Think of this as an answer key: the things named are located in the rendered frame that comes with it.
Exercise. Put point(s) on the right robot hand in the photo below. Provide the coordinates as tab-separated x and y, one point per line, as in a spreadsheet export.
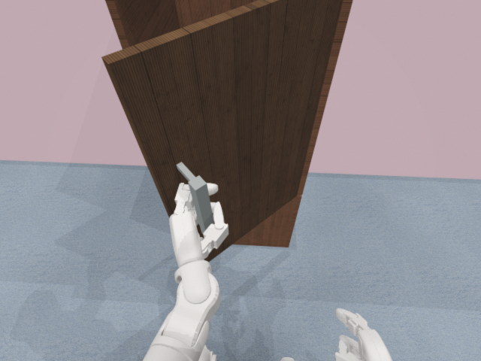
370	346

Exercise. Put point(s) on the left robot hand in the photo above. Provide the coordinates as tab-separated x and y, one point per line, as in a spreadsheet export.
183	224

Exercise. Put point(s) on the left robot forearm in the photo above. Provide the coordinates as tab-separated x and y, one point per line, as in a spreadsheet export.
183	334

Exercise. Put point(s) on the cupboard door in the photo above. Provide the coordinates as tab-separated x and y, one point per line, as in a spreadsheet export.
234	98

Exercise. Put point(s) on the handle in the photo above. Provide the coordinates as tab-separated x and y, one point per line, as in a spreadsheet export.
200	196

